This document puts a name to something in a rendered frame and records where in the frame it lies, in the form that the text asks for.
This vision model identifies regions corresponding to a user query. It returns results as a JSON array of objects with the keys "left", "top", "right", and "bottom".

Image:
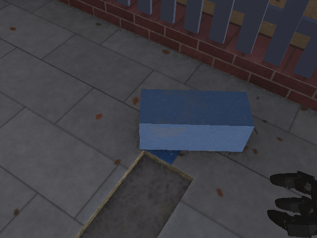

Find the robot right hand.
[{"left": 267, "top": 171, "right": 317, "bottom": 238}]

